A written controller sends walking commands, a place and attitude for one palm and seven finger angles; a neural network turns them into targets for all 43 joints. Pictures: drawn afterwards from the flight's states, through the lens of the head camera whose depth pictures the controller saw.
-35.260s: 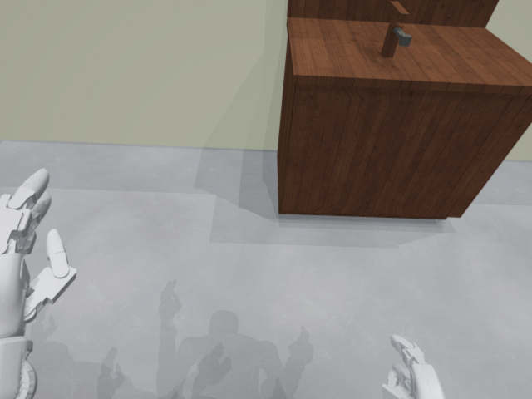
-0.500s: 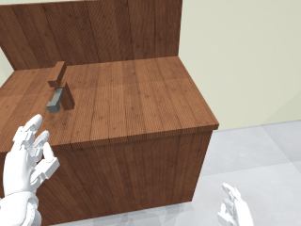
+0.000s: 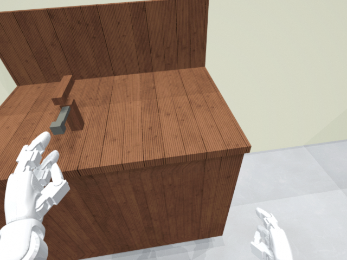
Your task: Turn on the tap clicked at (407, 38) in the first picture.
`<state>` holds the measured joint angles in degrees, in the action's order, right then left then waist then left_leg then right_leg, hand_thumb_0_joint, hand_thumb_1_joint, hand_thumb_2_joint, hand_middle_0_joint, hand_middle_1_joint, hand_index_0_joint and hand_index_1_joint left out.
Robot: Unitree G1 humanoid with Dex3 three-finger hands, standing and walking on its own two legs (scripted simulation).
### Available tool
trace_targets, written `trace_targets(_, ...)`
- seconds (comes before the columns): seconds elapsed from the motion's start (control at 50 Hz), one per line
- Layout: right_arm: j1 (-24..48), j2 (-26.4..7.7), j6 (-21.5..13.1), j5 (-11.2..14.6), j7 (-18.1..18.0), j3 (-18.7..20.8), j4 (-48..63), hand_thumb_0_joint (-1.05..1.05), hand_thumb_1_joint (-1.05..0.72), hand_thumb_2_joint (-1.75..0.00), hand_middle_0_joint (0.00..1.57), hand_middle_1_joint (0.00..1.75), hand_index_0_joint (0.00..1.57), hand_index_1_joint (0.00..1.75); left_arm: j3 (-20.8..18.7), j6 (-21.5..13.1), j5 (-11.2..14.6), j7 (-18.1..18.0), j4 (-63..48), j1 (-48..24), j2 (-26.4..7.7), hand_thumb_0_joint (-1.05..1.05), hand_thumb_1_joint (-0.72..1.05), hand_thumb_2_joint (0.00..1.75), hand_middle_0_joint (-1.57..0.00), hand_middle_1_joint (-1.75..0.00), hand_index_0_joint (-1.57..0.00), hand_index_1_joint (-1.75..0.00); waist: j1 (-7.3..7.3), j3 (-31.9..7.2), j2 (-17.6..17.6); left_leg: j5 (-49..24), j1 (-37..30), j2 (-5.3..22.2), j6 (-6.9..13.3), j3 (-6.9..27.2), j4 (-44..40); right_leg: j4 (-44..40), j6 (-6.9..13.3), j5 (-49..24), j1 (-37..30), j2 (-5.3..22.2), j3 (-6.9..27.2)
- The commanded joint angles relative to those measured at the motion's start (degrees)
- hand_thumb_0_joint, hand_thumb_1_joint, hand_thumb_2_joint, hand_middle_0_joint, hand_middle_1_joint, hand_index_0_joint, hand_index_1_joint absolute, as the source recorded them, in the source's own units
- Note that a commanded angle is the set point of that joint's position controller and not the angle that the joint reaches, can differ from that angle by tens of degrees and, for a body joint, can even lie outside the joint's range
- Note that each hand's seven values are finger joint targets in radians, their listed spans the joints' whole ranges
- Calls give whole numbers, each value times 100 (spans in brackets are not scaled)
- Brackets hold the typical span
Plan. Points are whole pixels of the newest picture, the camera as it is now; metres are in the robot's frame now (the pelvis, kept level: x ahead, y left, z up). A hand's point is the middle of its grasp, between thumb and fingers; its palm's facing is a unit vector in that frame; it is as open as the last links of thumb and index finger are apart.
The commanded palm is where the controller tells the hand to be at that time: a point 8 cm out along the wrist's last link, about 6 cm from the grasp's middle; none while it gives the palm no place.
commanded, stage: turn the palm inward beside the body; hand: left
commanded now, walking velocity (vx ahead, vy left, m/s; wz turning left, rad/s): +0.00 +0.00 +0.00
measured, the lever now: (58, 127) +0.38 +0.39 +0.11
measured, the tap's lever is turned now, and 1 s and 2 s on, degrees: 0 0 0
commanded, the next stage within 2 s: reach beside the lever's end, fingers flat in 0.04 s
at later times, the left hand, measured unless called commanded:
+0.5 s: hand (61, 170) +0.22 +0.26 +0.15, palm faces +0.52 -0.85 -0.12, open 7.4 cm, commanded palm +0.17 +0.31 +0.16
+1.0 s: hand (52, 156) +0.26 +0.32 +0.14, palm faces +0.52 -0.85 -0.09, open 7.5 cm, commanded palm +0.22 +0.36 +0.14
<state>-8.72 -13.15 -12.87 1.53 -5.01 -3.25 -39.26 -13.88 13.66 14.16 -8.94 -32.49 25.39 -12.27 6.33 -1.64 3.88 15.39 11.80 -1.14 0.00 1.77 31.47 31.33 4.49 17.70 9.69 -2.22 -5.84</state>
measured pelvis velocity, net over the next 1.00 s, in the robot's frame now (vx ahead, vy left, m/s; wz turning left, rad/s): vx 0.00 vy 0.01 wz -0.01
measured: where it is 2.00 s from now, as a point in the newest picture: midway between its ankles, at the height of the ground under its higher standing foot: outside the picture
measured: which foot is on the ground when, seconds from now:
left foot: down 0.00-1.00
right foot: down 0.00-1.00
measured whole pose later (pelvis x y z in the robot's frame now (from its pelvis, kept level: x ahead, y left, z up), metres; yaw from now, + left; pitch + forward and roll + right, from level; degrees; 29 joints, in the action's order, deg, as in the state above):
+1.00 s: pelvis +0.00 +0.01 +0.00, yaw +0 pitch -1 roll +0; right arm -9.2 -13.5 -13.1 2.7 -8.0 -2.3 -41.9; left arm -24.9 7.7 15.0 -3.3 -2.7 4.0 -18.6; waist 4.4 -0.5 2.5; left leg 15.3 16.0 -1.7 1.0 1.1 31.8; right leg 31.4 3.5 17.2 13.8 -1.7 -5.1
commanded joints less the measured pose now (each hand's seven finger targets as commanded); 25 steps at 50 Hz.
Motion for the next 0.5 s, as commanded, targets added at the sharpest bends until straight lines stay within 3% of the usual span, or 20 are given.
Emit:
trace_targets(0.0,971,-529,-331,-9,-60,209,975,0,-90,-90,20,30,20,30,-494,-341,14,11,-1158,-610,-780,0,90,90,-20,-30,-20,-30,-53,-281,-444,-762,-51,-36,198,76,-313,-760,-438,-1053,144,255,491)
trace_targets(0.02,999,-533,-347,23,-53,211,978,0,-90,-90,20,30,20,30,-602,-314,14,-8,-1119,-600,-880,0,90,90,-20,-30,-20,-30,-30,-261,-372,-738,-57,-34,194,63,-298,-806,-437,-995,155,251,525)
trace_targets(0.04,1018,-489,-345,15,-60,197,991,0,-90,-90,20,30,20,30,-471,-317,27,10,-1171,-602,-742,0,90,90,-20,-30,-20,-30,-38,-252,-403,-697,-24,-38,197,69,-326,-799,-448,-976,122,277,543)
trace_targets(0.12,998,-503,-388,29,-43,207,982,0,-90,-90,20,30,20,30,-547,-376,-55,-57,-1345,-760,-910,0,90,90,-20,-30,-20,-30,-39,-251,6,-662,-78,-46,180,44,-267,-860,-430,-850,201,291,601)
trace_targets(0.2,988,-515,-332,16,-136,239,844,0,-90,-90,20,30,20,30,-825,-382,-7,-117,-711,-1185,-1083,0,90,90,-20,-30,-20,-30,-116,73,-518,-202,193,-39,186,69,-243,-1139,-508,-84,338,359,824)
trace_targets(0.26,1119,-482,-297,53,-181,249,751,0,-90,-90,20,30,20,30,-966,-350,57,-101,-330,-1530,-1171,0,90,90,-20,-30,-20,-30,-130,114,-401,41,285,-25,155,100,-218,-1335,-548,405,353,480,1051)
trace_targets(0.28,1122,-497,-276,57,-202,261,703,0,-90,-90,20,30,20,30,-1019,-337,77,-80,-202,-1676,-1229,0,90,90,-20,-30,-20,-30,-154,104,-503,85,310,-15,150,96,-182,-1396,-580,533,342,520,1124)
trace_targets(0.32,1161,-502,-300,77,-208,263,690,0,-90,-90,20,30,20,30,-1022,-347,73,-44,-142,-1944,-1277,0,90,90,-20,-30,-20,-30,-158,-9,-123,66,234,-16,130,101,-178,-1387,-542,570,338,528,1146)
trace_targets(0.38,1067,-533,-319,51,-228,272,658,0,-90,-90,20,30,20,30,-1143,-410,91,50,2,-1862,-1408,0,90,90,-20,-30,-20,-30,-116,-312,-7,-185,215,-9,133,140,-253,-1127,-527,-173,102,501,1048)
trace_targets(0.4,1037,-551,-316,52,-238,271,659,0,-90,-90,20,30,20,30,-1136,-424,107,104,77,-1952,-1417,0,90,90,-20,-30,-20,-30,-149,-388,-211,-300,234,-13,143,135,-244,-1047,-566,-509,27,509,1065)
trace_targets(0.42,959,-579,-322,71,-231,286,646,0,-90,-90,20,30,20,30,-1394,-421,117,129,252,-1842,-1616,0,90,90,-20,-30,-20,-30,-113,-475,-246,-421,225,-11,145,123,-236,-991,-571,-737,-33,468,1016)
trace_targets(0.44,935,-551,-314,77,-232,276,657,0,-90,-90,20,30,20,30,-1299,-451,141,200,234,-1841,-1503,0,90,90,-20,-30,-20,-30,-120,-532,-305,-556,214,-20,162,111,-291,-882,-564,-1004,-107,434,929)
trace_targets(0.48,843,-597,-307,69,-239,310,674,0,-90,-90,20,30,20,30,-1493,-494,193,269,331,-1676,-1603,0,90,90,-20,-30,-20,-30,-93,-724,-411,-810,171,-28,172,69,-269,-736,-596,-1594,-200,408,853)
